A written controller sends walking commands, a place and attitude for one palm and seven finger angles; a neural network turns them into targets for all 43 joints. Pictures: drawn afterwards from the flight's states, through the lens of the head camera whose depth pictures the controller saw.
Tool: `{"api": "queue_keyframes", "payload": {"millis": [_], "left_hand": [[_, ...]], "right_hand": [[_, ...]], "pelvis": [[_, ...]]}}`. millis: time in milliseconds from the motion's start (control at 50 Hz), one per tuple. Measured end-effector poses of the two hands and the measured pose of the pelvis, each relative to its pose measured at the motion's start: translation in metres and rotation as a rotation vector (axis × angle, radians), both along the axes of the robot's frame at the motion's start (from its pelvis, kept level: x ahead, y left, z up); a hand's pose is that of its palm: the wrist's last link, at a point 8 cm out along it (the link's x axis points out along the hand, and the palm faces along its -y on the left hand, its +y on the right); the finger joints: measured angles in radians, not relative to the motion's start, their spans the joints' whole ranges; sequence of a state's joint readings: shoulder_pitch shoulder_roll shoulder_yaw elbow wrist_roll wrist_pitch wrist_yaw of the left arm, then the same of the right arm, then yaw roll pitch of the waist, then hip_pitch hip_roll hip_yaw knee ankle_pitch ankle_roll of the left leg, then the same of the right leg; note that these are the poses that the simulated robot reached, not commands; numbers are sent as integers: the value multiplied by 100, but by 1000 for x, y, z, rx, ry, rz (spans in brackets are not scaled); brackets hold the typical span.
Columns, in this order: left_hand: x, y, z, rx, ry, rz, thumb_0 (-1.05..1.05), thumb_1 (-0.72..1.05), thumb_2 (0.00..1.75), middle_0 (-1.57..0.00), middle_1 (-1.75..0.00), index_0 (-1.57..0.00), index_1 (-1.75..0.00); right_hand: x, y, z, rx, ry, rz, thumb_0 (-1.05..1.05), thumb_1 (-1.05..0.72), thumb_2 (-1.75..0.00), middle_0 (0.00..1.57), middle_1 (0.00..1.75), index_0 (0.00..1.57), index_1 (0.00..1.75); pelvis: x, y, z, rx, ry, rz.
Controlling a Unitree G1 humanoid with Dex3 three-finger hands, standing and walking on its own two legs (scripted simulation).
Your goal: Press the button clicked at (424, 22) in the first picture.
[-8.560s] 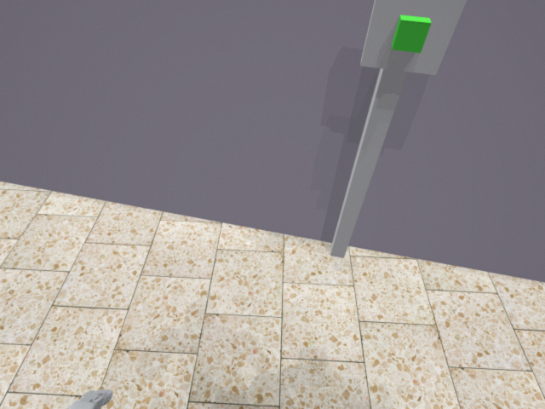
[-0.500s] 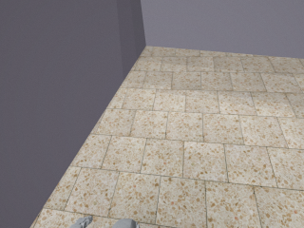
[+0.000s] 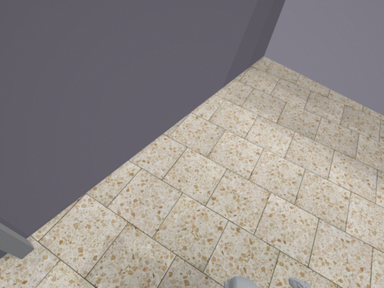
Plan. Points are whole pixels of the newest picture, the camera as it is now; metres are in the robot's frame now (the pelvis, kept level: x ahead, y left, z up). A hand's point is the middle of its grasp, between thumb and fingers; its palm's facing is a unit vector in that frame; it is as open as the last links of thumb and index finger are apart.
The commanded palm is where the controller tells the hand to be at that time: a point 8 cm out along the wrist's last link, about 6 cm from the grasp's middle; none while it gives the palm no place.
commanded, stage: turn to face it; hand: left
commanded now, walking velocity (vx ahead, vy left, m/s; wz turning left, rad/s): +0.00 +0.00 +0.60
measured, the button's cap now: out of the picture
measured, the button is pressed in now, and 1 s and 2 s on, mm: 0 0 0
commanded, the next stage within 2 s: take the last steps up to it in 1.50 s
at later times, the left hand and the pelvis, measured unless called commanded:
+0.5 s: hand out of the picture +0.08 +0.17 -0.14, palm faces +0.24 -0.93 -0.29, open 7.4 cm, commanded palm none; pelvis -0.02 -0.06 -0.01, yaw +16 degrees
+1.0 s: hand out of the picture -0.17 +0.16 -0.20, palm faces +0.62 -0.74 -0.26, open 7.4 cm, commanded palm none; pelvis -0.05 -0.03 -0.02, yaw +37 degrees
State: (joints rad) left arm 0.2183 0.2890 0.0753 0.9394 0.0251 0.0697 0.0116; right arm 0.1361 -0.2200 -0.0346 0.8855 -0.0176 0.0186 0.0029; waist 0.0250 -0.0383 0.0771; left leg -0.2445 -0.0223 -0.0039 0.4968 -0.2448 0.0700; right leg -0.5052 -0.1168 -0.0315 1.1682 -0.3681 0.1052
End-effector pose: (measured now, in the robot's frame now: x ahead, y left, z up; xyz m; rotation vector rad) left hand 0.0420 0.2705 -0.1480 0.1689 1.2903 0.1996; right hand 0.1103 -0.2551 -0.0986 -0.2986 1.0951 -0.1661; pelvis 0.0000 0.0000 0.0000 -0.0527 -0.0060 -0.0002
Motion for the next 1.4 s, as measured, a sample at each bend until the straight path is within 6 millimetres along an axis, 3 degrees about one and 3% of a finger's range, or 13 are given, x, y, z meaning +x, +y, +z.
{"api": "queue_keyframes", "payload": {"millis": [100,200,400,500,680,760,820,960,1040,1140,1220,1300,1400], "left_hand": [[19,3,10,5,-91,21,0,91,90,-20,-30,-20,-29],[33,-1,18,16,-151,38,0,91,90,-20,-30,-20,-29],[47,-36,39,56,-258,73,0,91,90,-20,-30,-20,-29],[20,-59,43,103,-268,119,0,91,90,-20,-30,-20,-29],[-63,-85,46,103,-172,296,0,90,90,-20,-30,-20,-30],[-101,-91,37,82,-131,388,0,90,90,-20,-30,-20,-30],[-135,-93,27,60,-82,455,0,90,90,-20,-30,-20,-30],[-224,-81,-9,3,38,622,0,90,90,-20,-30,-20,-30],[-253,-71,-11,-4,96,679,0,91,90,-20,-30,-20,-29],[-252,-56,3,16,29,708,1,91,90,-20,-30,-19,-29],[-239,-46,12,45,-39,720,0,91,90,-20,-30,-19,-29],[-222,-44,18,68,-91,724,0,91,90,-20,-30,-19,-29],[-195,-54,25,91,-134,713,0,91,90,-20,-30,-20,-29]], "right_hand": [[-12,14,-5,27,40,13,0,-91,-90,20,30,21,30],[-35,14,-14,49,100,9,0,-91,-90,20,30,21,30],[-77,-24,-39,71,250,25,0,-91,-90,20,30,21,30],[-70,-52,-56,87,270,64,0,-91,-90,20,30,21,30],[-26,-68,-48,67,256,222,0,-91,-90,20,30,20,30],[-1,-56,-45,37,262,308,0,-91,-90,19,30,20,30],[22,-34,-41,18,241,383,0,-91,-90,19,30,20,29],[79,54,-32,-10,81,589,0,-91,-90,19,30,20,29],[88,95,-16,2,7,663,0,-91,-90,20,30,20,30],[83,121,-7,18,-4,711,0,-91,-90,20,30,20,30],[72,127,-11,41,23,730,0,-91,-90,20,30,21,30],[60,119,-21,57,73,728,0,-91,-90,20,30,21,30],[49,92,-38,67,150,704,0,-91,-90,20,30,21,30]], "pelvis": [[-1,4,3,2,2,54],[-3,0,3,11,8,108],[-13,-34,-2,28,24,230],[-19,-60,-8,51,19,279],[-22,-74,1,84,-2,431],[-25,-70,0,82,6,492],[-30,-63,-1,78,14,535],[-49,-33,-19,52,31,632],[-54,-24,-13,35,23,659],[-59,-16,-2,17,12,706],[-59,-16,0,23,7,740],[-56,-20,0,32,7,769],[-47,-33,-3,48,14,796]]}}
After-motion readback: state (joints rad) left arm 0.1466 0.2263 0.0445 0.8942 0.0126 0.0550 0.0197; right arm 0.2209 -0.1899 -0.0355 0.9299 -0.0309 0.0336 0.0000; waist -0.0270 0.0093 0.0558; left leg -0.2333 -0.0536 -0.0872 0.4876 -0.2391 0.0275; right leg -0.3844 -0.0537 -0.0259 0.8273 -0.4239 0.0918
